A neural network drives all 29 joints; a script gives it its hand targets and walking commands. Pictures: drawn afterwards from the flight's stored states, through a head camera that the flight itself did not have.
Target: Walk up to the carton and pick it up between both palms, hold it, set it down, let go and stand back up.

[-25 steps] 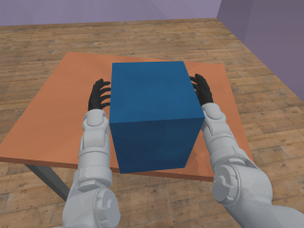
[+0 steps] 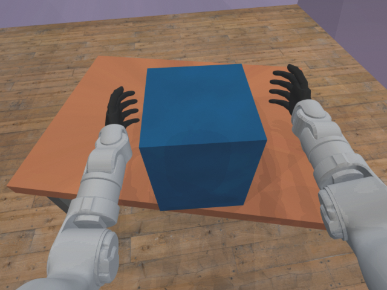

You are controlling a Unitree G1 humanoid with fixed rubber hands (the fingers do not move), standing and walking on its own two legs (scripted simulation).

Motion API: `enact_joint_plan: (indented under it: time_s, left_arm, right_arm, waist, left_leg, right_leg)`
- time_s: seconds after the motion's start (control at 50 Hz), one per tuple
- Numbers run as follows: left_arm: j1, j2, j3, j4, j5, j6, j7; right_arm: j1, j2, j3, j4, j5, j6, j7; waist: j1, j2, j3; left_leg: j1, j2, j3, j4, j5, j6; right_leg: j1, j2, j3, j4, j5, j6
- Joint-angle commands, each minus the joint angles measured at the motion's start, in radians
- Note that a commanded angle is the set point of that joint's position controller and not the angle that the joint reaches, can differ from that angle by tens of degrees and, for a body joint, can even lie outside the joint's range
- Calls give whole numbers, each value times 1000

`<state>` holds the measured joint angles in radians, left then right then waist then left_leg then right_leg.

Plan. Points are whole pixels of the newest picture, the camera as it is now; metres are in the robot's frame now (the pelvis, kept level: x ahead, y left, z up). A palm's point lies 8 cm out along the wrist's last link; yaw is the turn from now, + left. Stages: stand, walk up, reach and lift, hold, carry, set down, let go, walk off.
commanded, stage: set down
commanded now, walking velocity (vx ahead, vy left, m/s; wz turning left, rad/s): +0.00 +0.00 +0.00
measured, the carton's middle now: (198, 141) +0.40 +0.08 +0.06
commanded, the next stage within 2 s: none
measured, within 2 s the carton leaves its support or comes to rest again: neither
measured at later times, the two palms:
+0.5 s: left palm (97, 94) +0.37 +0.26 +0.20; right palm (300, 73) +0.47 -0.10 +0.21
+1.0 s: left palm (96, 101) +0.35 +0.25 +0.20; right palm (334, 80) +0.44 -0.15 +0.22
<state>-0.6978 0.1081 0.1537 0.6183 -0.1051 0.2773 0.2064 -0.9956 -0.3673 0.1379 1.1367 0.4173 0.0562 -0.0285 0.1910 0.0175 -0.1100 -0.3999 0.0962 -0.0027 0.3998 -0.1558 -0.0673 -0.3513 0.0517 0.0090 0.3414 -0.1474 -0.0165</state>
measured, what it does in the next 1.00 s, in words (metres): stands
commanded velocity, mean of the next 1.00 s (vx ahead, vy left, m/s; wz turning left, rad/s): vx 0.00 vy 0.00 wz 0.00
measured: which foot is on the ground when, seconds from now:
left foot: down 0.00-1.00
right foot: down 0.00-1.00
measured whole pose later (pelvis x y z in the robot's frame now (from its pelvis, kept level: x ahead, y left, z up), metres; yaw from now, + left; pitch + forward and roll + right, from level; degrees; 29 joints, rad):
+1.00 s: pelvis -0.01 -0.01 +0.00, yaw +1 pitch +2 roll +0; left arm -0.74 0.23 0.22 0.23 -0.15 0.81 0.17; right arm -1.00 -0.50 0.20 0.78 0.56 0.43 -0.01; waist 0.11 0.01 -0.05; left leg -0.25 0.08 -0.01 0.33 -0.12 -0.07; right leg -0.22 0.04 -0.01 0.33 -0.15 -0.02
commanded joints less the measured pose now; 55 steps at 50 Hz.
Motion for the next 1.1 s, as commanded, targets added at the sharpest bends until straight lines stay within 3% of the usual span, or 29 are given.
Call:
enact_joint_plan:
  time_s: [0.0, 0.08, 0.16, 0.38, 0.46, 0.52, 0.58, 0.66, 0.76, 0.82, 0.88, 0.96, 1.08]
  left_arm:
    - [-503, 166, -5, -227, -27, 32, -31]
    - [-528, 217, 7, -224, -40, 105, -40]
    - [-566, 257, 17, -251, -49, 160, -34]
    - [-658, 305, 0, -425, -91, 333, -9]
    - [-662, 314, 1, -464, -95, 398, -3]
    - [-581, 260, 24, -529, -75, 443, -8]
    - [-567, 265, 42, -565, -64, 479, -14]
    - [-585, 279, 42, -533, -69, 495, -18]
    - [-583, 302, 60, -550, -75, 485, -12]
    - [-545, 297, 67, -552, -67, 481, -21]
    - [-480, 289, 91, -554, -46, 481, -33]
    - [-411, 280, 106, -599, -31, 476, -51]
    - [-345, 252, 70, -765, -60, 471, -51]
  right_arm:
    - [-499, -119, 14, -254, 56, 31, 10]
    - [-509, -120, 10, -292, 73, 95, 10]
    - [-539, -136, -13, -332, 70, 135, 1]
    - [-597, -207, -85, -418, 51, 236, -37]
    - [-610, -239, -82, -423, 72, 268, -31]
    - [-549, -292, -79, -446, 84, 289, -11]
    - [-542, -300, -53, -472, 108, 304, -1]
    - [-568, -290, -37, -469, 126, 325, 12]
    - [-556, -288, -18, -506, 144, 328, 26]
    - [-512, -288, -16, -495, 149, 331, 29]
    - [-462, -272, -2, -508, 150, 328, 28]
    - [-392, -258, -24, -565, 126, 319, 19]
    - [-307, -237, -116, -730, 67, 300, 2]
  waist:
    - [0, -79, -514]
    - [16, -82, -474]
    - [12, -78, -477]
    - [-54, -18, -550]
    - [-64, -3, -552]
    - [-90, 13, -513]
    - [-91, -2, -495]
    - [-86, -18, -438]
    - [-60, -30, -458]
    - [-69, -28, -445]
    - [-54, -37, -414]
    - [-67, -49, -385]
    - [-110, -28, -391]
  left_leg:
    - [240, -100, 73, 11, 369, 2]
    - [221, -103, 76, -17, 295, 15]
    - [223, -102, 75, -25, 263, 21]
    - [290, -93, 52, 1, 316, -5]
    - [313, -89, 39, 9, 350, -8]
    - [385, -98, 35, 5, 439, -32]
    - [369, -105, 33, -2, 436, -25]
    - [334, -106, 34, -28, 343, -7]
    - [323, -108, 36, -27, 339, 4]
    - [332, -109, 33, -28, 344, 7]
    - [338, -111, 36, -40, 333, 16]
    - [341, -119, 43, -49, 304, 23]
    - [354, -120, 40, -45, 256, 23]
  right_leg:
    - [284, 23, -20, 13, 336, 65]
    - [284, 11, -17, 4, 252, 69]
    - [293, 6, -16, 10, 237, 74]
    - [294, 14, -31, 14, 298, 68]
    - [289, 18, -36, 9, 296, 61]
    - [291, 42, -70, 5, 339, 53]
    - [312, 38, -65, 7, 354, 61]
    - [287, 30, -55, -10, 262, 60]
    - [300, 25, -47, 0, 273, 63]
    - [300, 25, -43, -3, 281, 63]
    - [313, 24, -37, -9, 271, 65]
    - [314, 20, -31, -15, 259, 71]
    - [265, 17, -37, -19, 183, 59]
